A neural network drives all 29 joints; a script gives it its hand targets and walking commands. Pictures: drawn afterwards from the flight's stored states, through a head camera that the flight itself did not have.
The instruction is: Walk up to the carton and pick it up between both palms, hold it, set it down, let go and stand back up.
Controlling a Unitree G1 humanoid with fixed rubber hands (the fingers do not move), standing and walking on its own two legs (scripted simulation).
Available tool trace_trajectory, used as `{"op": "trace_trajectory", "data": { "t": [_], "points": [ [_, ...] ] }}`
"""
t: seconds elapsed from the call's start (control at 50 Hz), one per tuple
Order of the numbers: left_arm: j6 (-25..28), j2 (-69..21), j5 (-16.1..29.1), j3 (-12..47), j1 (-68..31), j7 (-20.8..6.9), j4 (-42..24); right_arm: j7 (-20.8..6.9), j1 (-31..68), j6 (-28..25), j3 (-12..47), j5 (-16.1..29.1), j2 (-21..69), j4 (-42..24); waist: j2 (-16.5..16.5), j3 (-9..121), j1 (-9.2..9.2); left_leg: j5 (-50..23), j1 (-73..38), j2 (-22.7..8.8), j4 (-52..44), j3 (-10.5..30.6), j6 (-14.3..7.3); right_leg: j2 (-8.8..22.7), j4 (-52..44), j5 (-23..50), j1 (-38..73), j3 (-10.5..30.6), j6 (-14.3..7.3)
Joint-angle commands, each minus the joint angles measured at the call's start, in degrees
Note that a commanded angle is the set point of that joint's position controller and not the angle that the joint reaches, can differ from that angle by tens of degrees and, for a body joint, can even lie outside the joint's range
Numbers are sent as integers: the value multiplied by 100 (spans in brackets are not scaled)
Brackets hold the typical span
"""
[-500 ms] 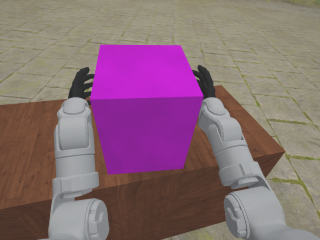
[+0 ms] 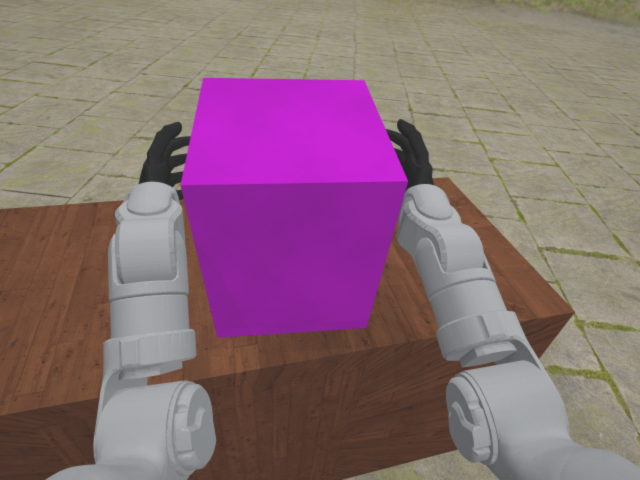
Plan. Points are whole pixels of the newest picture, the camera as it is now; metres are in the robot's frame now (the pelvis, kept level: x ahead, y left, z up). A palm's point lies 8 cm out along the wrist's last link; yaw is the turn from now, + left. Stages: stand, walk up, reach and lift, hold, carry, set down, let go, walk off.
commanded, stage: hold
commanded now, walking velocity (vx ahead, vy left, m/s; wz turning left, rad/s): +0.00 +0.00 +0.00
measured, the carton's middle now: (289, 210) +0.39 +0.02 +0.18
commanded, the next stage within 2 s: none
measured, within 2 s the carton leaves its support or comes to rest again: neither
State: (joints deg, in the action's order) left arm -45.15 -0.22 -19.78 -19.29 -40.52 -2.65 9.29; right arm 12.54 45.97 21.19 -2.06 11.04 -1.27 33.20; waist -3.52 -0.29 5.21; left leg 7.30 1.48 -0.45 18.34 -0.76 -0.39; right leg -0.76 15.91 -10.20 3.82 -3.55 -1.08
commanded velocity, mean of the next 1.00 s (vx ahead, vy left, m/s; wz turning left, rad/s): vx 0.00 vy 0.00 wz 0.00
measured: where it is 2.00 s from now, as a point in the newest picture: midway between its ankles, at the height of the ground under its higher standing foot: outside the picture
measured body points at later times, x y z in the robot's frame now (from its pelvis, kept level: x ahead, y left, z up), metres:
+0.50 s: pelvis +0.00 +0.01 +0.00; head -0.06 +0.03 +0.44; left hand +0.37 +0.16 +0.22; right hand +0.38 -0.13 +0.23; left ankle +0.04 +0.11 -0.75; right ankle +0.00 -0.10 -0.75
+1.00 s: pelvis +0.00 +0.00 +0.00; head -0.06 +0.03 +0.44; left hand +0.38 +0.17 +0.22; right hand +0.38 -0.13 +0.23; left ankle +0.04 +0.11 -0.75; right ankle +0.00 -0.10 -0.75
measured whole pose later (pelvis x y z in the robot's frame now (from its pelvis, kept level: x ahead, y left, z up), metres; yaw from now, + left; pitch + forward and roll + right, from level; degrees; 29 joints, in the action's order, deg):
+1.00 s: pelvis +0.00 +0.00 +0.00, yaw +0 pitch -10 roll -1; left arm -45.8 -0.1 -20.1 -18.7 -38.6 -3.1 7.4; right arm 13.0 44.7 21.2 -1.2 12.0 -1.0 32.4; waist -4.0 -1.0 5.5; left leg 7.9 0.9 -0.4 18.8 -0.5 -0.4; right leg -0.8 15.8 -10.5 4.8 -3.7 -1.1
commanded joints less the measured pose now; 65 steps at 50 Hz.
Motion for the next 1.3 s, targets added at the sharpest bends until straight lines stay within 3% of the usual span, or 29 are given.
{"op": "trace_trajectory", "data": {
  "t": [0.0, 0.1, 0.14, 0.22, 0.26, 0.32, 0.34, 0.36, 0.46, 0.54, 0.58, 0.62, 0.68, 0.72, 0.82, 1.02, 1.1, 1.16, 1.22, 1.28],
  "points": [
    [388, -2925, 805, 2645, -3797, -862, -801, -450, 3953, -211, 1974, 534, 3172, -1558, 419, 2084, 82, -1130, -996, 259, -27, -150, 53, -172, -195, 1277, 109, -24, 467],
    [324, -2964, 872, 2756, -3778, -841, -873, -468, 4044, -176, 1934, 603, 3053, -1747, 489, 1958, 155, -1207, -1081, 202, -18, -57, 107, -213, -255, 978, -147, -109, 387],
    [315, -2942, 857, 2827, -3905, -833, -1006, -488, 3923, -155, 1921, 569, 3008, -1580, 680, 1810, 228, -1220, -1122, 215, 15, -83, 164, -190, -254, 930, -222, -61, 373],
    [384, -3127, 998, 3057, -3899, -760, -1296, -558, 3983, -250, 1948, 645, 3017, -1878, 756, 2169, 158, -1543, -1314, 149, 91, -29, 258, -270, -193, 890, -309, -157, 302],
    [363, -3129, 977, 2991, -3764, -726, -1124, -571, 4057, -255, 1984, 609, 2933, -1907, 678, 1987, 97, -1586, -1204, 144, 68, -45, 256, -271, -215, 933, -289, -154, 304],
    [382, -3129, 999, 3106, -3750, -700, -1252, -569, 3984, -256, 2063, 657, 2963, -1972, 651, 2231, 161, -1684, -1340, 136, 121, -13, 261, -288, -205, 1034, -246, -75, 287],
    [366, -3165, 972, 3074, -3782, -691, -1189, -565, 4091, -271, 2070, 698, 2989, -2087, 629, 2235, 94, -1657, -1304, 153, 156, -30, 251, -309, -191, 1008, -207, -149, 324],
    [377, -3153, 1000, 3070, -3826, -688, -1227, -567, 4116, -263, 2052, 629, 2994, -2019, 546, 2159, 145, -1540, -1233, 139, 119, -13, 243, -280, -204, 922, -267, -144, 298],
    [331, -3033, 871, 2774, -3793, -694, -935, -619, 4090, -220, 1931, 531, 3019, -1611, 421, 1815, -12, -952, -948, 140, -119, -102, 99, -246, -228, 607, -267, -93, 342],
    [330, -3018, 831, 2726, -3943, -723, -747, -608, 4382, -272, 1920, 564, 3118, -1762, 442, 1983, -9, -794, -934, 176, -120, -131, 21, -194, -286, 485, -226, -97, 377],
    [380, -3119, 969, 2907, -4040, -692, -924, -595, 4329, -311, 1899, 555, 3158, -1822, 580, 2141, 51, -1001, -992, 158, -62, -112, 67, -216, -253, 708, -240, -100, 352],
    [362, -3030, 915, 2751, -4055, -715, -710, -587, 4306, -271, 1821, 487, 3110, -1571, 484, 1980, 102, -902, -989, 175, -56, -134, 67, -199, -257, 680, -342, -118, 386],
    [361, -2922, 816, 2585, -3926, -780, -668, -576, 4149, -212, 1793, 502, 3148, -1363, 456, 1931, 5, -794, -893, 200, -122, -157, 4, -171, -256, 689, -209, -51, 394],
    [401, -2904, 853, 2680, -3931, -807, -798, -544, 4203, -258, 1963, 517, 3225, -1673, 360, 2183, 4, -1002, -871, 240, -74, -169, -59, -146, -222, 1036, -21, -13, 464],
    [405, -2868, 855, 2583, -3864, -875, -671, -456, 4281, -239, 1978, 565, 3208, -1794, 305, 2024, 21, -838, -788, 270, -135, -155, -34, -149, -253, 974, 26, -39, 490],
    [440, -3014, 978, 2967, -3910, -804, -1128, -465, 3955, -221, 2012, 636, 3105, -1780, 657, 2069, 215, -1389, -1101, 230, 72, -77, 171, -220, -194, 1152, -119, -116, 388],
    [417, -2973, 941, 2911, -3810, -760, -1047, -514, 4044, -246, 2043, 639, 3032, -1867, 608, 2073, 107, -1501, -1188, 201, 70, -54, 193, -261, -207, 1076, -190, -128, 360],
    [356, -2953, 803, 2721, -3797, -768, -885, -577, 4008, -194, 1899, 565, 2970, -1638, 553, 1771, 7, -997, -963, 133, -143, -81, 136, -277, -263, 500, -298, -130, 325],
    [457, -3168, 1126, 3199, -3915, -637, -1393, -589, 4252, -347, 2180, 752, 3103, -2250, 645, 2658, 94, -1846, -1368, 152, 166, -14, 215, -283, -117, 1291, -168, -111, 318],
    [375, -2932, 910, 2770, -3778, -671, -846, -559, 4094, -202, 2068, 605, 3010, -1716, 348, 1868, 20, -1080, -1078, 193, -43, -88, 104, -266, -292, 696, -287, -115, 394]
  ]
}}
